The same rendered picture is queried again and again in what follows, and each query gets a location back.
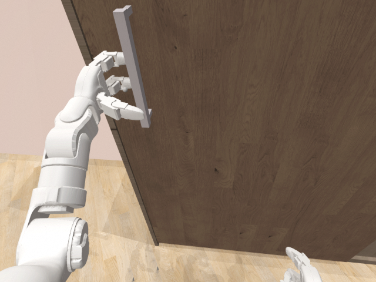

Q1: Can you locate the left robot forearm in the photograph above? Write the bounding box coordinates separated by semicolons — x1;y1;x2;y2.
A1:
16;96;100;265

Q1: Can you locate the robot left hand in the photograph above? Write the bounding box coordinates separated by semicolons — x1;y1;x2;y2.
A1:
74;51;145;120

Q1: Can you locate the robot right hand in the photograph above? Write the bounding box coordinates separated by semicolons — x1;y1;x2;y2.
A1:
280;247;323;282

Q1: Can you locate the left robot upper arm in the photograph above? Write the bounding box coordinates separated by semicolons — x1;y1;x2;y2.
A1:
0;217;89;282

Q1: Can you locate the handle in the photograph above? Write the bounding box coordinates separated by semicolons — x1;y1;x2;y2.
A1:
113;5;152;128

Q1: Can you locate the wardrobe door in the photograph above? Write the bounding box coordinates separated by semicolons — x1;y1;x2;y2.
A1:
72;0;376;262
356;240;376;257

